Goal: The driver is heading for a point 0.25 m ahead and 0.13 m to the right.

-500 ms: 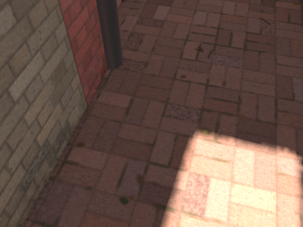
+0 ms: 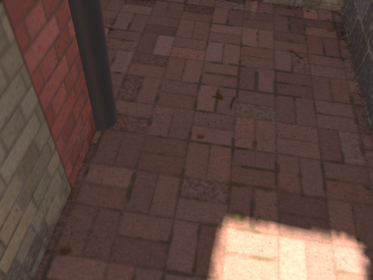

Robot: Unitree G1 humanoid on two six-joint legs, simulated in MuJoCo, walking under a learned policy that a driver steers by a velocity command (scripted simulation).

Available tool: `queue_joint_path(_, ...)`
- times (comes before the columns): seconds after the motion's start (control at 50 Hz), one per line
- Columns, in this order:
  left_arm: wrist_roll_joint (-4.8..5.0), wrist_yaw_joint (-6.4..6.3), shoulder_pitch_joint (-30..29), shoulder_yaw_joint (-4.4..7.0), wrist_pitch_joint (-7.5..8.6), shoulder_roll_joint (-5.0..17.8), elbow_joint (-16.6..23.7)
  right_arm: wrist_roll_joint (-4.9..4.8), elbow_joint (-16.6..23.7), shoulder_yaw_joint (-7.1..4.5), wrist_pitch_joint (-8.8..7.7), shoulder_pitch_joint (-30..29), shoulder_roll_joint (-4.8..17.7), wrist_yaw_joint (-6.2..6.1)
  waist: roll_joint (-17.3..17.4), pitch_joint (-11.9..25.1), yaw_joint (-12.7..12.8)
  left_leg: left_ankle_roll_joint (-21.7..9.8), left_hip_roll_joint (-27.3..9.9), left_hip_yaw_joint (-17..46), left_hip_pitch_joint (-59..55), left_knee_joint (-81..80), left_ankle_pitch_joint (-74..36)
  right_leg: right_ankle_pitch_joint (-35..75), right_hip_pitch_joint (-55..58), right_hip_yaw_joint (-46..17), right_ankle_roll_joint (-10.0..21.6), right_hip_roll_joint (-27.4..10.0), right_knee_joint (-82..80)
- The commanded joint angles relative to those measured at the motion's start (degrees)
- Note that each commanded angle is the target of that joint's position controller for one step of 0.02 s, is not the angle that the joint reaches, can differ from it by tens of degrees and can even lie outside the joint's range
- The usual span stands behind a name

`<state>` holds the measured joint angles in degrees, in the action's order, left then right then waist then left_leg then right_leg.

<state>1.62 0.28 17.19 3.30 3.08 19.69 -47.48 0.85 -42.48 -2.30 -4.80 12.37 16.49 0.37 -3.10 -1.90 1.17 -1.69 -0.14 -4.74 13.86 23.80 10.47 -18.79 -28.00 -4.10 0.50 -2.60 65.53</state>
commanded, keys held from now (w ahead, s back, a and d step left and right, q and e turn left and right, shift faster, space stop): w+e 0.08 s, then no key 0.92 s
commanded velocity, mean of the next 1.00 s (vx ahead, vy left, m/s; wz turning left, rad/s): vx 0.16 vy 0.00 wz -0.15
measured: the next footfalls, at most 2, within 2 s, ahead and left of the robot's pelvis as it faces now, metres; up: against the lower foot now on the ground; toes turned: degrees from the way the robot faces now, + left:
right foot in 0.30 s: +0.30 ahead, -0.16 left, +0.00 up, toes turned -9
left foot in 0.68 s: +0.30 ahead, +0.07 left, +0.00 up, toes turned -8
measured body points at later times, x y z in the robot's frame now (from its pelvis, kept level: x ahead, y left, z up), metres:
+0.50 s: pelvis +0.19 -0.07 -0.01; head +0.23 -0.09 +0.44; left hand +0.39 +0.15 -0.11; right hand +0.24 -0.37 -0.14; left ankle +0.17 +0.10 -0.68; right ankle +0.26 -0.16 -0.74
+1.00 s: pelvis +0.25 -0.06 +0.00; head +0.26 -0.06 +0.45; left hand +0.41 +0.17 -0.13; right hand +0.28 -0.34 -0.14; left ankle +0.26 +0.07 -0.74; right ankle +0.26 -0.16 -0.74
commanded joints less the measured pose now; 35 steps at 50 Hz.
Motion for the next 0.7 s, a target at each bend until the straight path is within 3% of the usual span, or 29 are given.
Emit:
queue_joint_path(0.02,0.55,-0.13,-0.7,1.44,-0.59,3.0,5.6,0.65,2.3,-2.15,-0.96,-2.2,7.4,-0.64,10.1,0.6,0.0,-7.2,-14.4,11.1,-5.6,-15.8,-4.7,7.0,-11.0,-2.3,-1.3,-4.8,0.9)
queue_joint_path(0.08,0.81,0.08,-2.9,0.82,-0.75,0.8,6.8,0.44,1.1,-2.57,-1.02,-0.2,7.6,-1.52,9.5,-0.1,-0.8,-8.6,-14.3,5.8,-8.1,-16.9,-5.8,13.5,-14.4,-1.7,-3.0,-5.5,-7.0)
queue_joint_path(0.12,0.15,0.40,-6.9,0.25,-0.73,-0.1,7.8,0.43,0.0,-2.51,-1.16,-0.3,7.2,-1.61,6.8,-1.4,-2.0,-7.6,-12.6,1.1,-6.9,-14.8,-17.8,18.5,-11.0,-0.2,-2.6,-4.2,-16.5)
queue_joint_path(0.16,-0.55,1.08,-11.0,-0.51,-0.60,-1.9,9.5,-0.17,-1.1,-2.72,-0.74,1.2,8.7,-1.66,6.3,-1.4,-3.5,-7.3,-12.5,-1.8,-6.6,-12.9,-27.2,21.3,-6.5,3.3,-2.0,-2.2,-24.2)
queue_joint_path(0.2,-0.75,1.89,-13.1,-0.56,-0.64,-1.6,11.2,-1.00,-2.1,-3.22,-0.22,3.0,10.8,-1.72,6.1,-0.6,-3.8,-7.3,-14.3,-1.9,-9.2,-11.3,-30.7,20.7,-3.7,4.6,-0.8,-1.0,-28.2)
queue_joint_path(0.24,-1.25,2.28,-12.5,-0.07,-0.72,-0.3,12.2,-2.32,-3.6,-3.69,0.57,2.8,12.9,-1.71,7.6,1.1,-1.7,-6.6,-16.5,-0.6,-12.4,-6.8,-34.8,16.3,-0.8,4.5,1.0,0.4,-30.8)
queue_joint_path(0.28,-1.97,2.23,-5.7,1.29,-0.81,2.4,10.1,-2.80,-4.0,-3.85,0.87,0.1,13.2,-1.92,7.8,4.9,2.9,-4.0,-14.8,-2.3,-13.0,2.0,-39.8,18.9,9.2,5.6,3.4,2.9,-37.3)
queue_joint_path(0.3,-2.18,1.56,-0.7,2.58,-1.08,5.3,8.4,-2.33,-4.6,-3.36,0.77,1.9,11.7,-1.89,5.8,8.0,4.9,-1.9,-11.6,-3.6,-10.5,10.0,-37.2,26.0,18.2,5.2,4.9,3.9,-39.2)
queue_joint_path(0.32,-2.63,0.37,3.9,3.56,-1.57,10.2,8.0,0.07,-3.7,-2.22,0.35,4.2,9.0,-1.83,-2.9,14.1,5.6,1.4,-7.3,-5.1,-0.7,24.5,-16.0,56.7,32.1,-4.5,7.5,-5.3,-35.5)
queue_joint_path(0.34,-3.86,-0.20,-1.3,2.20,-2.17,10.1,9.9,0.89,-4.3,0.17,0.16,13.6,2.5,-0.82,-14.5,23.9,-1.7,5.2,-0.9,1.4,13.6,42.6,30.7,70.1,46.2,-21.9,19.6,-19.3,-34.0)
queue_joint_path(0.36,-2.74,0.38,-2.0,0.93,-2.44,4.6,10.9,-0.82,-7.0,-0.77,0.69,13.1,6.7,-0.70,-6.6,28.8,1.2,5.2,-2.8,10.0,11.5,46.0,31.6,57.5,40.9,-22.6,19.8,-18.2,-38.1)
queue_joint_path(0.38,-1.83,0.80,-4.2,0.33,-2.41,2.8,10.3,-2.47,-5.3,-1.37,1.43,7.1,8.3,-0.84,-3.0,20.2,1.4,5.3,-4.3,8.5,15.6,45.7,29.7,49.3,35.7,-16.5,17.4,-15.0,-40.5)
queue_joint_path(0.4,-1.18,0.89,-6.7,0.44,-1.95,2.5,9.3,-2.29,-4.9,-1.43,2.21,4.7,7.1,-1.81,0.6,14.1,0.1,5.2,-5.1,7.5,17.5,42.4,25.9,38.9,29.1,-13.9,14.7,-12.4,-43.2)
queue_joint_path(0.42,-1.14,0.91,-9.1,0.46,-1.79,2.3,9.1,-1.61,-5.5,-1.43,3.16,3.8,6.5,-2.88,0.6,9.8,-1.3,5.6,-5.9,7.8,16.2,39.1,22.5,33.4,22.6,-11.9,13.1,-11.0,-45.6)
queue_joint_path(0.46,-2.32,0.95,-11.2,1.09,-1.51,3.2,8.8,-0.79,-6.2,-1.58,4.61,6.0,6.0,-3.42,-1.7,7.6,-3.9,5.8,-5.3,7.3,9.4,37.1,16.0,28.9,13.0,-9.6,13.1,-9.2,-48.9)
queue_joint_path(0.48,-2.23,0.92,-12.2,1.08,-1.32,2.8,8.6,-0.77,-6.5,-1.46,4.76,5.8,5.3,-3.32,-1.2,8.0,-4.4,5.8,-5.3,7.4,8.0,34.8,15.3,28.4,11.8,-8.8,13.9,-9.7,-50.0)
queue_joint_path(0.52,-2.53,0.45,-12.8,0.81,-0.92,1.3,7.9,-0.78,-6.9,-1.28,4.70,5.2,4.6,-3.50,-1.0,9.2,-4.4,5.5,-5.6,7.7,5.7,28.5,14.4,24.0,11.6,-7.4,14.1,-9.3,-50.5)
queue_joint_path(0.6,-2.29,-0.71,-12.8,0.84,-1.54,1.3,5.9,-0.64,-7.4,-1.10,4.72,1.4,4.5,-3.56,-3.2,7.3,-2.8,4.9,-4.6,6.7,1.3,17.3,8.7,5.1,10.1,-6.9,12.4,-7.6,-53.0)
queue_joint_path(0.64,-1.80,-0.95,-13.7,0.47,-1.96,0.4,5.2,-0.37,-8.4,-1.01,4.51,2.0,4.1,-3.26,-2.7,5.7,-3.9,4.1,-3.8,5.6,-2.7,9.6,4.2,-0.5,8.6,-6.5,10.6,-6.5,-52.3)
queue_joint_path(0.66,-1.14,-1.08,-13.6,0.33,-2.15,-0.2,4.7,0.33,-8.9,-0.78,4.36,2.3,3.3,-3.03,-2.6,4.8,-4.4,3.4,-3.3,4.9,-5.5,4.7,0.1,-1.4,7.2,-5.4,8.7,-5.3,-51.5)
queue_joint_path(0.68,-1.11,-1.14,-11.8,0.02,-2.10,-1.3,3.7,1.09,-9.0,-0.77,4.18,2.4,4.1,-2.83,-1.0,4.4,-4.2,2.5,-4.5,6.7,-7.2,1.7,-3.5,-1.8,7.0,-4.7,6.2,-3.7,-50.0)
queue_joint_path(0.7,-2.06,-1.28,-9.5,-0.04,-2.05,-2.0,3.4,1.15,-8.7,-1.22,4.00,2.3,7.2,-2.99,2.8,2.9,-2.1,0.9,-7.9,9.7,-6.2,0.1,-6.3,-2.8,7.1,-2.9,3.7,-1.0,-47.1)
